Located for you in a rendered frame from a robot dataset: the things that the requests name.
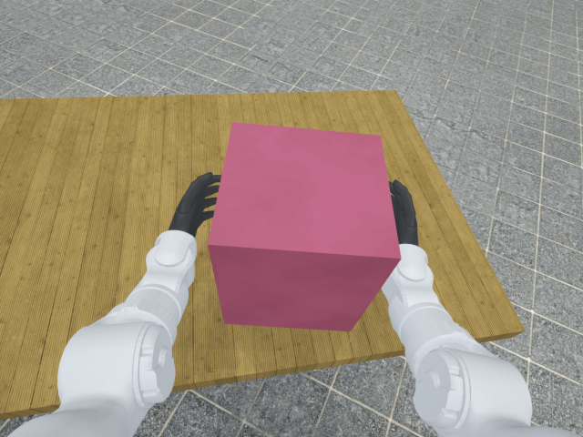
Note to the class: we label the robot right upper arm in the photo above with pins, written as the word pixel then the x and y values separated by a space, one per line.
pixel 465 394

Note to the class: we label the left robot hand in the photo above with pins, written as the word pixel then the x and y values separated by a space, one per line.
pixel 188 215

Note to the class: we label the right robot hand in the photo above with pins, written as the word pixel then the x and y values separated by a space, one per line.
pixel 404 214

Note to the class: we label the carton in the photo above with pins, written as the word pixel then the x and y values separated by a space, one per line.
pixel 303 234

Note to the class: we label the robot left forearm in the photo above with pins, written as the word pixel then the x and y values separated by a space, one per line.
pixel 162 295

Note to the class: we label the robot right forearm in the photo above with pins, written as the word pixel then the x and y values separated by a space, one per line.
pixel 419 319

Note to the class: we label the robot left upper arm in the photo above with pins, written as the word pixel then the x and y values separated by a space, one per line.
pixel 110 376

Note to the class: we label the table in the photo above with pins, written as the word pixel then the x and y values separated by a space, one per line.
pixel 87 184

